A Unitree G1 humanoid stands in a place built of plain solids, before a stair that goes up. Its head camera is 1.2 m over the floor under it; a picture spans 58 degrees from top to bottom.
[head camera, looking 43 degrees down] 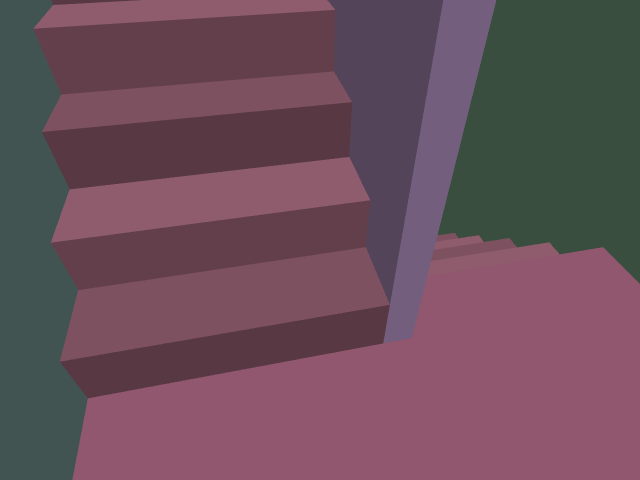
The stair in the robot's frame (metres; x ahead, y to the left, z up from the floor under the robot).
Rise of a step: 0.20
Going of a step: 0.25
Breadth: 0.90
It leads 12 degrees to the left of straight ahead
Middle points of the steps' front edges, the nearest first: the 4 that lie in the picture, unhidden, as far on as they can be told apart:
0.70 0.24 0.20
0.94 0.29 0.40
1.18 0.34 0.60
1.43 0.39 0.79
